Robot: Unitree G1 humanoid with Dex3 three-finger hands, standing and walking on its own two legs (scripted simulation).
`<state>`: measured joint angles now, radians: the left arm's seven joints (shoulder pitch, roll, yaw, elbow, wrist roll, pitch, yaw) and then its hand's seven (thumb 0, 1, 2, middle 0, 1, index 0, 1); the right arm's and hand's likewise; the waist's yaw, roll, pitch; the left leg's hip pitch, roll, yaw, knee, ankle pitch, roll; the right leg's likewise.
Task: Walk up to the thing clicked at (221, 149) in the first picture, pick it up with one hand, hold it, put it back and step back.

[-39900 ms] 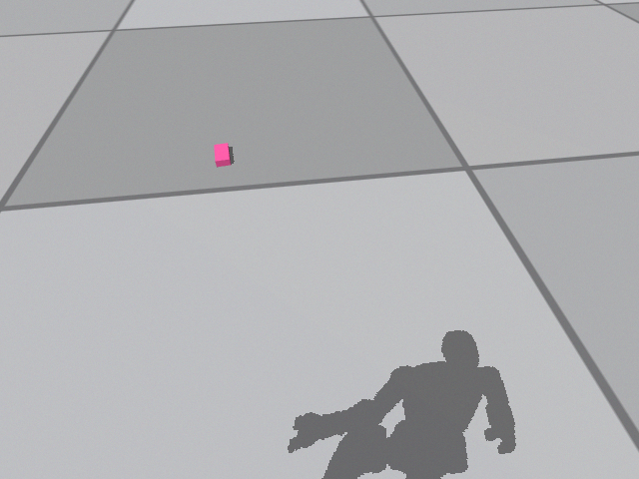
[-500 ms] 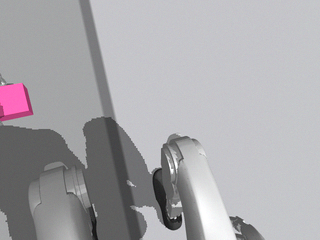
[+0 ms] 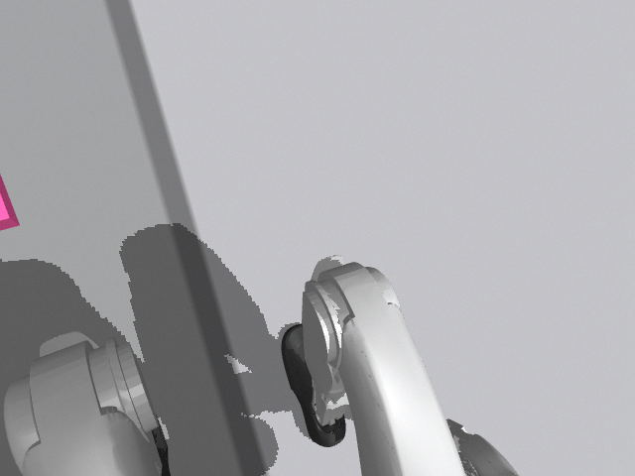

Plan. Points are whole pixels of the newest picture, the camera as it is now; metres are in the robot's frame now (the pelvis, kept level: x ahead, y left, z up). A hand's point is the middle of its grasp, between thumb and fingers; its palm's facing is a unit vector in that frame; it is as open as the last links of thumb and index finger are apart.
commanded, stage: rest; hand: left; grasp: from above
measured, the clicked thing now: out of the picture +0.46 +0.34 -0.25
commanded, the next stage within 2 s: open in 0.92 s
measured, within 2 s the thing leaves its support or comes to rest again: rests again in 0.62 s
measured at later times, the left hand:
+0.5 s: hand out of the picture +0.45 +0.34 -0.24, palm faces -0.46 -0.13 -0.88, open 10.2 cm
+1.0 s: hand out of the picture +0.45 +0.34 -0.25, palm faces -0.45 -0.14 -0.88, open 10.2 cm
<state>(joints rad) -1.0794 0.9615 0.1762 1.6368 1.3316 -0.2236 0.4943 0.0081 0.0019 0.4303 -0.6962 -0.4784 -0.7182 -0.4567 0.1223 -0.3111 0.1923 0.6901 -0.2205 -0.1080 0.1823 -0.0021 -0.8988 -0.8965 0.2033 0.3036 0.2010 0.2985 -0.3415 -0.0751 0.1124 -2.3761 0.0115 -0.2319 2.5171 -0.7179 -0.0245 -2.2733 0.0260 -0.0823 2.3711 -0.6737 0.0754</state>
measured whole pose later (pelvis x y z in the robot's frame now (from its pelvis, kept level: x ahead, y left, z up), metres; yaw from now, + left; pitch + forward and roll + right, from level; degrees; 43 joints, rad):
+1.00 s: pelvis -0.01 +0.01 -0.01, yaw -3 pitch +28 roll -15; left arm -1.10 1.09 0.16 1.75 1.33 -0.23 0.58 0.01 -0.01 0.46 -0.69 -0.49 -0.72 -0.46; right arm 0.10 -0.35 0.30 0.65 -0.26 -0.20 0.23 0.00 -0.90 -0.90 0.20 0.30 0.20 0.30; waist -0.39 -0.14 0.19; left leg -2.37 0.02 -0.28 2.57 -0.72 -0.01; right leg -2.24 0.05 -0.12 2.37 -0.65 0.08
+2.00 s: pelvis -0.01 +0.01 +0.00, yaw -3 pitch +28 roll -15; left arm -1.10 1.11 0.14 1.73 1.30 -0.25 0.57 0.00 -0.50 0.98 -0.08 -1.00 -0.08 -1.00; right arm 0.09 -0.36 0.32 0.63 -0.25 -0.21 0.23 0.00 -0.89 -0.90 0.20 0.30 0.20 0.30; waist -0.39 -0.14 0.21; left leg -2.35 0.02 -0.29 2.56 -0.72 -0.02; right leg -2.23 0.05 -0.13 2.36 -0.65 0.09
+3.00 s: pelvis -0.02 +0.00 +0.01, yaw +2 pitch +32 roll -11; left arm -1.11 0.95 0.11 1.54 1.34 -0.29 0.38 0.00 -0.47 0.98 -0.12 -0.98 -0.12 -0.98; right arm 0.18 -0.32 0.18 0.66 -0.17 -0.03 0.11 0.00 -0.90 -0.90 0.20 0.30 0.20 0.30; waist -0.32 -0.05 0.06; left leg -2.37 0.00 -0.19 2.44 -0.64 -0.01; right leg -2.27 0.01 -0.06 2.32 -0.62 0.06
